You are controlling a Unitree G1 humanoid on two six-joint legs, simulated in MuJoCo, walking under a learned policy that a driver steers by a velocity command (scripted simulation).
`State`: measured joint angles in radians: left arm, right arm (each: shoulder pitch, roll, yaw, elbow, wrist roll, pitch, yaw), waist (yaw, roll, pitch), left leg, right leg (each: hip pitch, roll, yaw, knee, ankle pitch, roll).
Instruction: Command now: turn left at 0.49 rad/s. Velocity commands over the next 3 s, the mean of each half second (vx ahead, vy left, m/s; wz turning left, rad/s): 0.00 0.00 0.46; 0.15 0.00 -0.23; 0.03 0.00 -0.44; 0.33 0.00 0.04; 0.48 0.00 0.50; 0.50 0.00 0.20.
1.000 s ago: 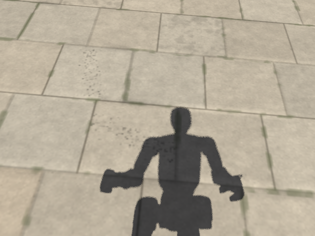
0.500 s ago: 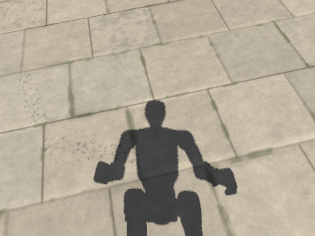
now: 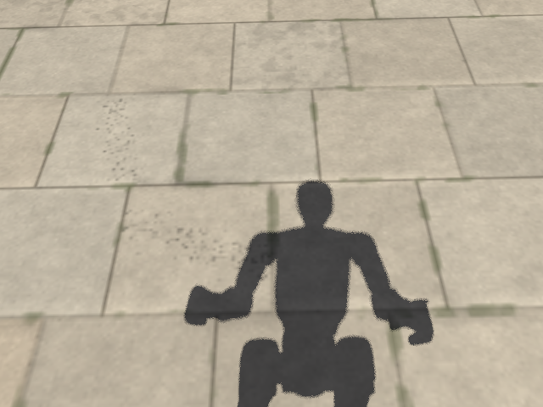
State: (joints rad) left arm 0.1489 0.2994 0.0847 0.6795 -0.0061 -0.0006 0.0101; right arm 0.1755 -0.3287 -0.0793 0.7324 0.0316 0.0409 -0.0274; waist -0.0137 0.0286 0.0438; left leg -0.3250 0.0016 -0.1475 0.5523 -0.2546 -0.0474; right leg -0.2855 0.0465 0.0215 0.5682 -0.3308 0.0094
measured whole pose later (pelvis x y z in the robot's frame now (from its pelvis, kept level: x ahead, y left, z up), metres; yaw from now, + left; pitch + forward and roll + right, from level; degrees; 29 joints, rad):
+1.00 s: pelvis +0.10 +0.01 -0.01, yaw +4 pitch +2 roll +1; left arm 0.15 0.30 0.07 0.63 0.00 0.00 -0.03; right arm 0.22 -0.31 -0.08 0.73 0.00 -0.02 -0.02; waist -0.02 0.01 0.05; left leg -0.26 0.06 0.09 0.86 -0.54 -0.05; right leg -0.46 0.00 -0.02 0.62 -0.19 -0.05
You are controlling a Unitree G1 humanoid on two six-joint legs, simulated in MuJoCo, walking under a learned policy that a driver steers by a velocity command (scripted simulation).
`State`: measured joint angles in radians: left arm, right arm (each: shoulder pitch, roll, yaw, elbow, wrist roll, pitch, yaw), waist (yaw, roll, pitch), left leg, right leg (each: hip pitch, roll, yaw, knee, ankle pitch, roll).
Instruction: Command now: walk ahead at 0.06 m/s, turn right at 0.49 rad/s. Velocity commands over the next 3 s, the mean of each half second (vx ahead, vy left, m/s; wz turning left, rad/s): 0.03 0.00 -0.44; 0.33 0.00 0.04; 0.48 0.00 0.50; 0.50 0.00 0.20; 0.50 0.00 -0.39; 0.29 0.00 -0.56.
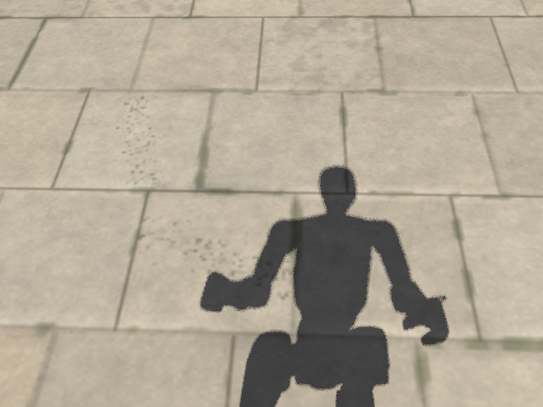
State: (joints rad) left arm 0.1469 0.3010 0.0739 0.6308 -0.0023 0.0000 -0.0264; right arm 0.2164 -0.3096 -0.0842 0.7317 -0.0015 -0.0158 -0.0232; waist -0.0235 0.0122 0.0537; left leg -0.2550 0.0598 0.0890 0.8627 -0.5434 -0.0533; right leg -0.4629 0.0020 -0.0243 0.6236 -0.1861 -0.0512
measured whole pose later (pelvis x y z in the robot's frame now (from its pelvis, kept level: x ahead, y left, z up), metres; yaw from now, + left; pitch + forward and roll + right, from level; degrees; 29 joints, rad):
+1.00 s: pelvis +0.17 -0.03 +0.02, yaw -10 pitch +2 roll -1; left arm 0.38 0.25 0.05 0.78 0.01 -0.08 0.00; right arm 0.25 -0.30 -0.07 0.70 0.03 -0.05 0.02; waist 0.05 0.05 0.00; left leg -0.69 0.05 -0.07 0.98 -0.13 -0.01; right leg 0.01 0.02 -0.08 0.25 -0.29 -0.03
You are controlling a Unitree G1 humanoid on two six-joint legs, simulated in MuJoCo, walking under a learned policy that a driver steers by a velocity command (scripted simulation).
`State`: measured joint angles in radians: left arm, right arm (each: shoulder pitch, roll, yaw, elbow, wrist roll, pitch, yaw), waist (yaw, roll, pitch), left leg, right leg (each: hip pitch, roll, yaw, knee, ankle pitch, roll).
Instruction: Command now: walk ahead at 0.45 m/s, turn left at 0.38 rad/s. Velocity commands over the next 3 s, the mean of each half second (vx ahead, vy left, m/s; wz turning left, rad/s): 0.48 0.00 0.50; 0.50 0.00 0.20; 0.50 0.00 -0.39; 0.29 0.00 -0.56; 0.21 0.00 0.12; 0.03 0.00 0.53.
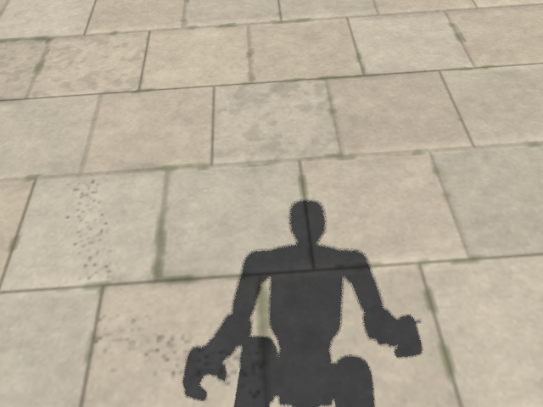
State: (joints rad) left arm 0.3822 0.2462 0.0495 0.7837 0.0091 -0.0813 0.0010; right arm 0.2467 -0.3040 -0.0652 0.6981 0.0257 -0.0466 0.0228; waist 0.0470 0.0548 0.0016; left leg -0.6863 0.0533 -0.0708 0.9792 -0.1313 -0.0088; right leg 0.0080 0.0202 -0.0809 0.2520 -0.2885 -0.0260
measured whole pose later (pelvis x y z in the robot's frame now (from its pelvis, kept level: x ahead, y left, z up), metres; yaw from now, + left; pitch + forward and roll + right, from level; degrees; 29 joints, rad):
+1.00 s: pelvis +0.56 +0.11 +0.00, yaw +21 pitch +1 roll -1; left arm 0.37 0.26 0.04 0.79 -0.01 -0.09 -0.02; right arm 0.17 -0.29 -0.03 0.67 0.00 -0.06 0.01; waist 0.06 0.05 0.03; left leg -0.63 0.09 -0.05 0.86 -0.17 -0.02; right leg -0.12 0.06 0.00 0.28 -0.18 -0.05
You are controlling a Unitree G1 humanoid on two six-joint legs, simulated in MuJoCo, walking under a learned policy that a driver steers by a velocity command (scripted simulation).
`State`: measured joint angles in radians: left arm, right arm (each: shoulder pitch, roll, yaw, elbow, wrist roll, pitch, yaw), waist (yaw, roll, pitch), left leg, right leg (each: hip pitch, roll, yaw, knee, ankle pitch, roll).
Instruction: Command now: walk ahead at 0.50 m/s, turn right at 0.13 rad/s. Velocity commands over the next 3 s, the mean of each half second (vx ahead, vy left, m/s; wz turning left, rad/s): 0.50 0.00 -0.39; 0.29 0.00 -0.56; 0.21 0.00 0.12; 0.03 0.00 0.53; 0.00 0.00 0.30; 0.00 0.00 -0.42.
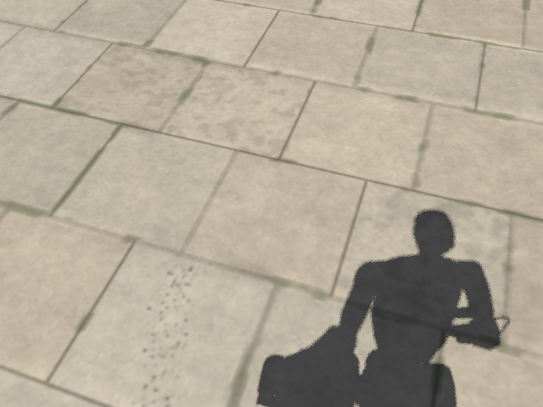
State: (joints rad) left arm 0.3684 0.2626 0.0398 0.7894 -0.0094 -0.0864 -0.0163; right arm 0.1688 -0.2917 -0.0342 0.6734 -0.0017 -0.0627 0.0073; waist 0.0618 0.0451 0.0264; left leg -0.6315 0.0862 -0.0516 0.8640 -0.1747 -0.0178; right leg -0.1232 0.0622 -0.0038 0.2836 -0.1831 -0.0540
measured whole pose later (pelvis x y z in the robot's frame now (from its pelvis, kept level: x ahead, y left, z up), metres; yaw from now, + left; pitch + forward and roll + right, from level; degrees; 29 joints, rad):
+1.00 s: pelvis +0.44 -0.07 -0.01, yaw -32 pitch +3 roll +1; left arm 0.21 0.31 0.07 0.63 -0.01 0.01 0.01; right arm 0.09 -0.32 -0.05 0.72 -0.01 -0.02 -0.02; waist 0.03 0.02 0.06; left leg -0.62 0.04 -0.10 0.92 -0.28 -0.09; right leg -0.36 0.11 0.09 0.45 -0.13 -0.08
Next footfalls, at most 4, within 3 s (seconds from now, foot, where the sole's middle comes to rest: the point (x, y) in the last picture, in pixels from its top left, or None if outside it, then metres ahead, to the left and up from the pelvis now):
0.20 left None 0.29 0.15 -0.78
0.70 right None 0.49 -0.18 -0.78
1.20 left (311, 345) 0.64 -0.01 -0.78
1.60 right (407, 359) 0.61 -0.25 -0.78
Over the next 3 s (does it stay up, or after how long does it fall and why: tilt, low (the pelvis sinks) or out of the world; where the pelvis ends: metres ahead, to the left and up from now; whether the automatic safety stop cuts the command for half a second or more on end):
stays up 0.60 -0.13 -0.02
